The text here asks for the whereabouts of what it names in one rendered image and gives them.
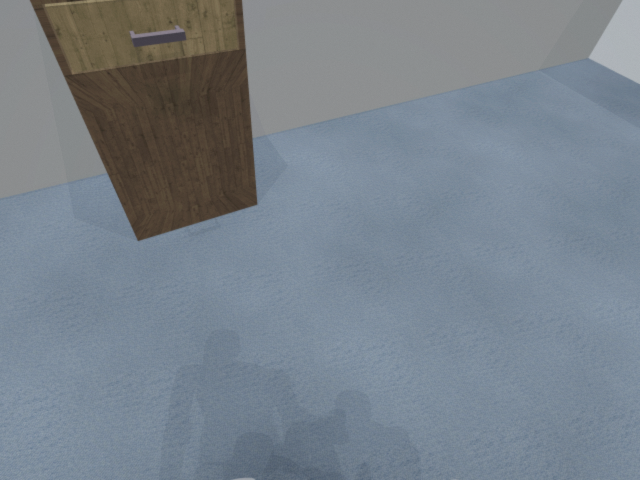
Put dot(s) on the cabinet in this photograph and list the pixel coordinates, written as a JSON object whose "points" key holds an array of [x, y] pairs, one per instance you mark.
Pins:
{"points": [[174, 135]]}

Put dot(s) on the handle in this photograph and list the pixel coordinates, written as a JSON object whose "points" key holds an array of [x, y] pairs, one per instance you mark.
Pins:
{"points": [[159, 37]]}

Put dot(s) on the drawer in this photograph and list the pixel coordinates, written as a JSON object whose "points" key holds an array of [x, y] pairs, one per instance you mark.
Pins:
{"points": [[95, 33]]}

